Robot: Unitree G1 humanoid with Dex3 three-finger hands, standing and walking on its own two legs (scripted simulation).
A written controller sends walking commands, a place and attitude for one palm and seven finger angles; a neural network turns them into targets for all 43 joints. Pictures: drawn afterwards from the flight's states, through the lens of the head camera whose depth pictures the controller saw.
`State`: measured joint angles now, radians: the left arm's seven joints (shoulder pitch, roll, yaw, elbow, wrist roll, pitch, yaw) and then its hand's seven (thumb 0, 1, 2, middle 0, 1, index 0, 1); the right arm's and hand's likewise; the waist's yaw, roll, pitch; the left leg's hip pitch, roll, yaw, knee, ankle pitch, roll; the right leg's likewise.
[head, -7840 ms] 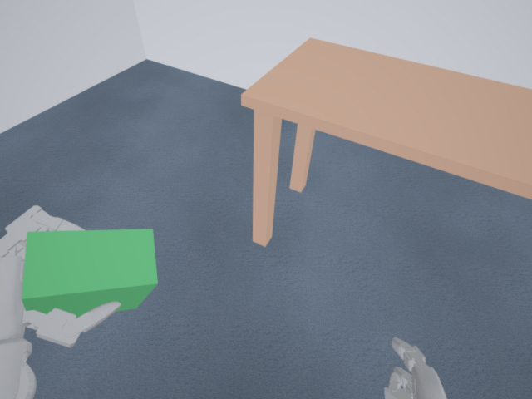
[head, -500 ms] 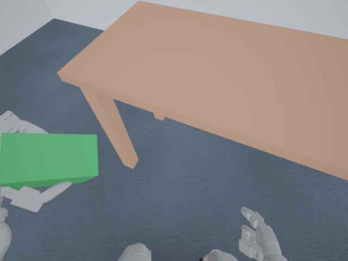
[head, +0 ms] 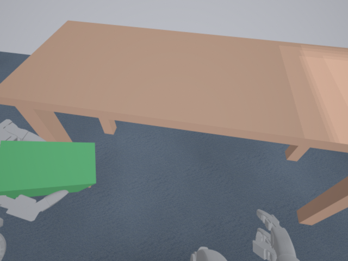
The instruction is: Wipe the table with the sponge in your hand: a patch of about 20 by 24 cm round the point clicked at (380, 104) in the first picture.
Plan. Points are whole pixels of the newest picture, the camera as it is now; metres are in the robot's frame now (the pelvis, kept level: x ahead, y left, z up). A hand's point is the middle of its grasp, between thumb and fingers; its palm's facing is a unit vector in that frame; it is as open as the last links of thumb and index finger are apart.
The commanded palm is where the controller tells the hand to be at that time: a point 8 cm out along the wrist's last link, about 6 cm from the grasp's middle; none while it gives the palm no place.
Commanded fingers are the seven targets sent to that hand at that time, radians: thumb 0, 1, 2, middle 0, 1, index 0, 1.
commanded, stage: turn to face it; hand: left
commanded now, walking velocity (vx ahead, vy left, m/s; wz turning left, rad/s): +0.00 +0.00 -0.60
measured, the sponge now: (60, 170) +0.22 +0.22 +0.16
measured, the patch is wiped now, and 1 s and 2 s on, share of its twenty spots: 0.00 0.00 0.00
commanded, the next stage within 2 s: take the last steps up to it in 0.80 s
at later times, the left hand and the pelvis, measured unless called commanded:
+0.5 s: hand (106, 171) +0.22 +0.14 +0.18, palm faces +0.13 -0.86 -0.50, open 10.4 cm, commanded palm +0.17 +0.19 +0.19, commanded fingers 0.00 0.10 1.30 -1.20 -1.60 -1.20 -1.60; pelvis -0.06 -0.04 +0.01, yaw -16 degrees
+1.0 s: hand (157, 199) +0.19 +0.05 +0.17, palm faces -0.09 -0.84 -0.53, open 10.4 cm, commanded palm +0.15 +0.13 +0.19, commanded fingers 0.00 0.10 1.30 -1.20 -1.60 -1.20 -1.60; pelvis -0.12 -0.05 +0.01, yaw -26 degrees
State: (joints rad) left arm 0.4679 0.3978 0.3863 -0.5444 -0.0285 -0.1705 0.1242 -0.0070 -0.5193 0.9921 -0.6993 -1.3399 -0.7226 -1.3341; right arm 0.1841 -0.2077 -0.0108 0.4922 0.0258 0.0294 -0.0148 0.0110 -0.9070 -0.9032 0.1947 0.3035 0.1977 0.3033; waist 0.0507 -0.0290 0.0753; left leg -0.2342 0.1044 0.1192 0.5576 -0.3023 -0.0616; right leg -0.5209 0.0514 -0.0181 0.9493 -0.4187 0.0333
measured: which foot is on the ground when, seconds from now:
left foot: down 0.00-0.10, up 0.12-0.52, down 0.54-0.80, up 0.82-1.00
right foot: up 0.00-0.08, down 0.10-0.54, up 0.56-0.76, down 0.78-1.00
